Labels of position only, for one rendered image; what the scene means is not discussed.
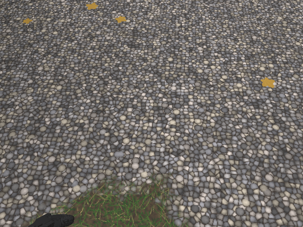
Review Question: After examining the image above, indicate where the left robot hand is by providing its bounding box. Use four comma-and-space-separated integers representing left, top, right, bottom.
28, 213, 75, 227

